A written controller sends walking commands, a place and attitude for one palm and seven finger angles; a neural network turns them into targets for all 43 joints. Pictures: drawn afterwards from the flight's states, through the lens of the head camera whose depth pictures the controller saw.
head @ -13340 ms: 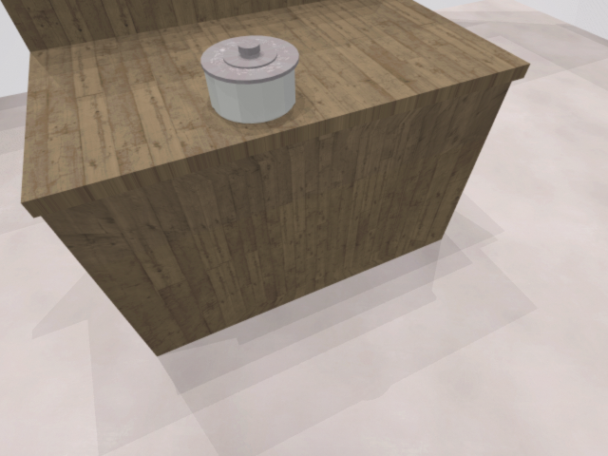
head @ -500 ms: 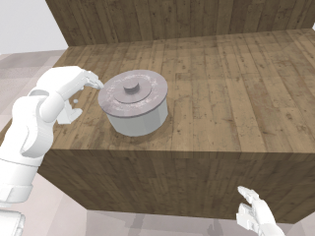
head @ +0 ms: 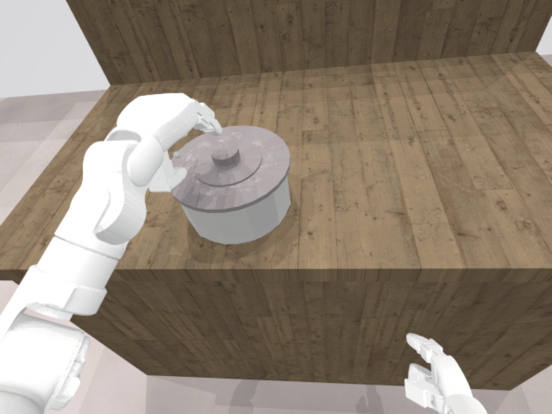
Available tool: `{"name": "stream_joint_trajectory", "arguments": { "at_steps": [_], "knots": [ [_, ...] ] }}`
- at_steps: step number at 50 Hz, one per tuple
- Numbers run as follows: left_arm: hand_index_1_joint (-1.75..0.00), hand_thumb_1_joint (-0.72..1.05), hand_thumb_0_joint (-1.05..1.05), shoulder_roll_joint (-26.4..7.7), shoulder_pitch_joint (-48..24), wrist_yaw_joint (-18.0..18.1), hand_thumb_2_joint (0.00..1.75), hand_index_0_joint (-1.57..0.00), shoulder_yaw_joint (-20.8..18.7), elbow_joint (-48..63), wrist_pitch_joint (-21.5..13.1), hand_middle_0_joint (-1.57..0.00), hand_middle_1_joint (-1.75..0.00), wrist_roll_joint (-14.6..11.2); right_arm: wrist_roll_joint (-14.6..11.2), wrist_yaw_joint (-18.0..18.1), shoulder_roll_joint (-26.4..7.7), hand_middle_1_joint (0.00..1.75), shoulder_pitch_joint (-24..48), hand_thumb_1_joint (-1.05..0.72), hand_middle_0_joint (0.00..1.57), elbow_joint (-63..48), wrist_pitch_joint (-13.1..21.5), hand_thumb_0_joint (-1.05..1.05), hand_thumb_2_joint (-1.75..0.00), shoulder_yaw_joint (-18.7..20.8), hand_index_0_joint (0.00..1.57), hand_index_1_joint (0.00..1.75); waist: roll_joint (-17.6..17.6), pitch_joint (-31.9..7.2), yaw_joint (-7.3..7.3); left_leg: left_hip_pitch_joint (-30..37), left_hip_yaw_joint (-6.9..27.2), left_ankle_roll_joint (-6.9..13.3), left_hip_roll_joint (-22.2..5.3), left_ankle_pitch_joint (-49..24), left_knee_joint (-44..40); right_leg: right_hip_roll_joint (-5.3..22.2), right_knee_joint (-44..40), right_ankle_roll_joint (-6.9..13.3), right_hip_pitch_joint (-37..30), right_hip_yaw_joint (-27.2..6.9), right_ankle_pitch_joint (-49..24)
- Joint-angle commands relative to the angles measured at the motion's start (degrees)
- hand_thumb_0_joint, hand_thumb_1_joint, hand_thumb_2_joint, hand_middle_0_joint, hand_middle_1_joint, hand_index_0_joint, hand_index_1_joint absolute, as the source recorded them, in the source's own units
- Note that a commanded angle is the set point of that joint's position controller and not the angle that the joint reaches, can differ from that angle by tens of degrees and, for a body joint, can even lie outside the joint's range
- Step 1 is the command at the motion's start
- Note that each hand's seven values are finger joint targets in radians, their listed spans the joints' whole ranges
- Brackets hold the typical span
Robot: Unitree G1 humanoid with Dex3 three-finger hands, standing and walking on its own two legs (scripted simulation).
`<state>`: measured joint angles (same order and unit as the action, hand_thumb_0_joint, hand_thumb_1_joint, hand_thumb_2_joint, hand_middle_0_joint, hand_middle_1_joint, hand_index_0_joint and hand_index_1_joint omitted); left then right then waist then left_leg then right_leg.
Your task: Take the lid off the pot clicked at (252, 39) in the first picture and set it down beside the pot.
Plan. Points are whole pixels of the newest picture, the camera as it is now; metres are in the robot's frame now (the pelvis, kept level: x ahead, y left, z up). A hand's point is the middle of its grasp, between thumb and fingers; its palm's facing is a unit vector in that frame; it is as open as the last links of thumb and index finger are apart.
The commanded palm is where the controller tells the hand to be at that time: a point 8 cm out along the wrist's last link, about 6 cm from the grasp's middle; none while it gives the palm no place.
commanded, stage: move the open hand above the knob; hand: left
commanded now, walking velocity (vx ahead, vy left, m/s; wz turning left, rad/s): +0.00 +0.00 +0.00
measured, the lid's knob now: (225, 153) +0.47 +0.12 +0.14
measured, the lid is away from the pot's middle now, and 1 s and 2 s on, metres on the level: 0.00 0.00 0.00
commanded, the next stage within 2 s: lower the open fingers around the knob in 1.18 s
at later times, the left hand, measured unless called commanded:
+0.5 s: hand (211, 128) +0.45 +0.11 +0.21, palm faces -0.12 -0.05 -0.99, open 9.9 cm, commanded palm +0.42 +0.12 +0.27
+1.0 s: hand (203, 131) +0.44 +0.12 +0.21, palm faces -0.13 -0.07 -0.99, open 9.9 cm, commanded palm +0.41 +0.13 +0.27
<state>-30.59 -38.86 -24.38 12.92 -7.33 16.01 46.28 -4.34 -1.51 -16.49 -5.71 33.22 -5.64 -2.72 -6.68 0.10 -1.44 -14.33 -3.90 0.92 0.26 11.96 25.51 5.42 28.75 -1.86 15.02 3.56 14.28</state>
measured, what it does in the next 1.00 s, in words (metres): stands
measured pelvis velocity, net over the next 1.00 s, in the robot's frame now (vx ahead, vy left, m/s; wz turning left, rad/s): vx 0.01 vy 0.00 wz -0.01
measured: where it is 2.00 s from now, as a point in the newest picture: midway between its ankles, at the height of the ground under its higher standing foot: outside the picture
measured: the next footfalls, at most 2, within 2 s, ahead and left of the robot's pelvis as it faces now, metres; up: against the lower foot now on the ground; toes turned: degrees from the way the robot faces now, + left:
none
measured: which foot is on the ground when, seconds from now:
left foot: down 0.00-1.00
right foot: down 0.00-1.00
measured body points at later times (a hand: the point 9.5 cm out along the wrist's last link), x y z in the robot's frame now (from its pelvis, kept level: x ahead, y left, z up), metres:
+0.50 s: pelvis +0.01 -0.01 +0.00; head +0.02 -0.07 +0.45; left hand +0.45 +0.11 +0.26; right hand +0.18 -0.26 -0.12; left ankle +0.02 +0.11 -0.74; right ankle +0.01 -0.14 -0.74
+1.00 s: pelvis +0.01 +0.00 +0.00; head +0.02 -0.05 +0.45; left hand +0.44 +0.13 +0.26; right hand +0.19 -0.24 -0.11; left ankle +0.02 +0.11 -0.74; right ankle +0.01 -0.14 -0.74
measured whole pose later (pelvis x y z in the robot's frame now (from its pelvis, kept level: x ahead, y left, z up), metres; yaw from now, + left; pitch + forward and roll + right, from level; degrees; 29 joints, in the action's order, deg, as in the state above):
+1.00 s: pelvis +0.01 +0.00 +0.00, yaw +0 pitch +2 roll +1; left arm -25.6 -50.3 -24.2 16.1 -22.7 20.0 48.2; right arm -4.6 -0.9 -16.4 -7.2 35.1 -5.3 -2.2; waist -5.7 -1.2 0.3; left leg -14.0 -4.1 0.8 0.1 12.6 24.9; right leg 5.1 28.4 -1.8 15.0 3.3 14.9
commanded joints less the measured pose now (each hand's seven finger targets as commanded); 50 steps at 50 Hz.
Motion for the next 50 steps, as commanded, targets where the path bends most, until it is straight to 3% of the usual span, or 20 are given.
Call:
{"name": "stream_joint_trajectory", "arguments": {
  "at_steps": [1,3,6,9,12,14,16,20,24,30,32,33,34,36,38,40,41,44,47,50],
  "knots": [
    [-0.08,-0.34,0.00,-11.7,-29.1,3.2,1.58,-0.87,-8.0,7.4,0.6,-0.87,-0.08,2.0,-0.3,0.4,-4.8,0.30,8.4,-0.90,0.20,-8.9,2.8,0.00,-0.90,2.3,0.20,0.30,6.8,-19.8,0.45,8.4,2.3,1.5,1.2,-12.7,-2.5,-4.4,-2.4,3.4,-4.6,0.8,-12.4],
    [-0.08,-0.34,0.00,-10.4,-25.0,3.4,1.58,-0.87,-8.3,6.2,0.7,-0.87,-0.08,0.9,-0.5,0.0,-5.2,0.30,8.1,-0.90,0.20,-9.4,2.9,0.00,-0.90,2.9,0.20,0.30,7.6,-20.4,0.42,9.2,2.6,1.9,1.2,-14.3,-1.2,-4.4,-2.2,3.6,-4.8,0.5,-14.2],
    [-0.08,-0.34,0.00,-7.8,-30.2,3.4,1.58,-0.87,-4.4,4.0,1.5,-0.87,-0.08,2.3,-0.6,0.2,-4.9,0.30,8.1,-0.90,0.20,-8.5,2.2,0.00,-0.90,2.3,0.20,0.30,8.2,-18.5,1.29,7.7,2.1,1.5,1.3,-11.6,-2.5,-4.5,-2.5,3.3,-3.6,0.9,-12.0],
    [-0.08,-0.34,0.00,-12.1,-33.1,4.2,1.58,-0.87,-7.7,1.7,1.6,-0.87,-0.08,2.8,-0.3,0.8,-5.2,0.30,7.1,-0.90,0.20,-8.0,2.6,0.00,-0.90,2.2,0.20,0.30,8.7,-20.9,0.91,7.6,1.8,1.9,1.5,-10.7,-2.6,-4.4,-2.6,3.2,-5.8,0.2,-12.0],
    [-0.08,-0.34,0.00,-11.0,-36.1,4.3,1.58,-0.87,-6.4,-1.6,2.2,-0.87,-0.08,3.2,-0.4,1.4,-5.0,0.30,6.6,-0.90,0.20,-7.4,2.9,0.00,-0.90,2.3,0.20,0.30,8.6,-20.9,1.35,7.5,1.6,2.0,1.6,-11.0,-2.4,-4.2,-2.6,3.1,-5.8,-0.1,-13.3],
    [-0.08,-0.34,0.00,-10.8,-37.8,4.4,1.58,-0.87,-6.3,-0.6,1.9,-0.87,-0.08,2.8,-0.4,1.3,-4.9,0.30,6.4,-0.90,0.20,-7.5,3.3,0.00,-0.90,2.3,0.20,0.30,8.9,-24.0,1.37,8.4,1.6,2.1,1.7,-12.8,-2.1,-4.2,-2.2,3.0,-7.7,-0.3,-15.6],
    [-0.08,-0.34,0.00,-8.6,-38.4,4.1,1.58,-0.87,-4.7,-2.3,2.5,-0.87,-0.08,3.1,-0.4,1.2,-4.9,0.30,5.9,-0.90,0.20,-7.2,3.6,0.00,-0.90,2.6,0.20,0.30,9.0,-23.1,1.83,8.7,1.6,2.3,1.8,-14.0,-1.5,-4.1,-2.1,3.0,-7.1,-0.3,-17.9],
    [-0.08,-0.34,0.00,-10.5,-36.4,3.5,1.58,-0.87,-6.6,-8.6,3.5,-0.87,-0.08,3.4,-0.4,1.3,-5.7,0.30,5.0,-0.90,0.20,-6.4,3.1,0.00,-0.90,2.7,0.20,0.30,12.4,-19.9,1.78,6.1,1.1,2.4,1.8,-12.0,-1.9,-3.9,-2.9,2.6,-7.0,-0.4,-18.0],
    [-0.08,-0.34,0.00,-7.1,-43.0,2.8,1.58,-0.87,-2.8,-2.9,2.8,-0.87,-0.08,3.2,-0.6,0.9,-5.1,0.30,5.6,-0.90,0.20,-7.2,3.6,0.00,-0.90,2.9,0.20,0.30,8.0,-24.8,2.55,9.3,1.3,2.7,2.3,-15.5,-1.1,-4.0,-1.9,2.9,-8.1,-0.6,-21.4],
    [-0.08,-0.34,0.00,-11.6,-38.6,2.5,1.58,-0.87,-7.7,-8.1,3.3,-0.87,-0.08,4.0,-0.3,1.3,-5.6,0.30,4.6,-0.90,0.20,-6.9,3.4,0.00,-0.90,3.0,0.20,0.30,11.8,-22.7,1.36,6.9,1.0,2.8,2.1,-14.9,-1.5,-3.7,-2.1,2.7,-9.4,-0.9,-22.3],
    [-0.08,-0.34,0.00,-8.5,-39.6,2.1,1.58,-0.87,-4.8,-7.0,3.4,-0.87,-0.08,4.0,-0.5,1.1,-5.3,0.30,4.7,-0.90,0.20,-7.1,3.4,0.00,-0.90,2.9,0.20,0.30,10.6,-22.3,1.84,7.6,1.0,2.8,2.1,-15.9,-1.5,-3.8,-2.0,2.8,-8.3,-0.5,-22.7],
    [-0.08,-0.34,0.00,-8.1,-38.6,2.2,1.58,-0.87,-5.3,-4.0,2.8,-0.87,-0.08,2.6,-0.6,0.8,-5.7,0.30,5.2,-0.90,0.20,-7.7,3.5,0.00,-0.90,3.4,0.20,0.30,9.8,-24.1,1.79,8.7,1.5,3.0,2.0,-17.6,-0.7,-3.7,-1.9,3.1,-9.1,-0.6,-23.9],
    [-0.08,-0.34,0.00,-9.8,-38.8,2.2,1.58,-0.87,-6.3,-3.7,2.9,-0.87,-0.08,3.6,-0.3,0.8,-5.3,0.30,5.1,-0.90,0.20,-7.7,3.4,0.00,-0.90,3.2,0.20,0.30,9.7,-25.5,1.42,9.3,1.2,3.0,2.0,-17.8,-1.0,-3.9,-1.6,2.9,-9.6,-0.7,-23.6],
    [-0.08,-0.34,0.00,-7.1,-39.3,2.0,1.58,-0.87,-3.9,-7.1,3.7,-0.87,-0.08,3.8,-0.6,0.8,-5.1,0.30,5.2,-0.90,0.20,-7.2,3.2,0.00,-0.90,3.0,0.20,0.30,11.3,-21.2,2.17,7.6,1.2,2.8,2.0,-15.0,-1.4,-4.0,-2.2,2.8,-6.9,-0.1,-20.9],
    [-0.08,-0.34,0.00,-10.2,-37.4,2.4,1.58,-0.87,-7.1,-7.1,3.4,-0.87,-0.08,2.7,-0.5,1.0,-6.2,0.30,4.7,-0.90,0.20,-7.0,3.2,0.00,-0.90,3.4,0.20,0.30,10.6,-21.4,1.75,7.7,1.6,2.9,1.9,-14.6,-1.2,-3.9,-2.5,3.1,-7.2,-0.3,-20.4],
    [-0.08,-0.34,0.00,-10.3,-41.0,2.3,1.58,-0.87,-6.1,-5.0,3.2,-0.87,-0.08,3.8,-0.5,1.2,-5.4,0.30,5.2,-0.90,0.20,-7.2,3.1,0.00,-0.90,2.9,0.20,0.30,10.7,-22.7,1.88,8.1,1.4,2.8,1.9,-14.1,-1.8,-4.0,-2.4,2.9,-7.6,-0.3,-19.6],
    [-0.08,-0.34,0.00,-7.8,-40.7,2.3,1.58,-0.87,-3.9,-6.1,3.4,-0.87,-0.08,4.0,-0.5,1.3,-5.0,0.30,5.6,-0.90,0.20,-7.3,3.4,0.00,-0.90,2.8,0.20,0.30,9.5,-22.0,2.05,8.4,1.4,2.8,2.0,-13.8,-1.8,-4.1,-2.4,3.0,-6.5,-0.3,-18.7],
    [-0.08,-0.34,0.00,-8.1,-41.6,2.4,1.58,-0.87,-4.3,-2.2,2.9,-0.87,-0.08,3.4,-0.3,0.9,-4.8,0.30,5.6,-0.90,0.20,-7.4,3.8,0.00,-0.90,3.1,0.20,0.30,8.1,-25.8,1.92,10.9,1.9,2.9,2.0,-17.2,-1.1,-4.2,-1.8,3.2,-7.8,-0.4,-20.8],
    [-0.08,-0.34,0.00,-7.0,-38.4,2.3,1.58,-0.87,-3.9,-8.3,4.1,-0.87,-0.08,3.7,-0.5,1.0,-5.0,0.30,5.3,-0.90,0.20,-6.4,3.2,0.00,-0.90,2.7,0.20,0.30,10.4,-20.3,2.15,8.3,1.8,2.5,1.7,-14.5,-1.8,-4.4,-2.5,3.1,-5.3,0.3,-18.3],
    [-0.08,-0.34,0.00,-7.7,-39.1,2.4,1.58,-0.87,-4.2,-5.9,3.6,-0.87,-0.08,3.5,-0.5,1.2,-5.2,0.30,6.1,-0.90,0.20,-7.0,3.0,0.00,-0.90,2.6,0.20,0.30,9.7,-21.0,1.92,8.4,1.9,2.5,1.8,-13.1,-2.3,-4.3,-2.9,3.2,-5.7,0.1,-16.8]
  ]
}}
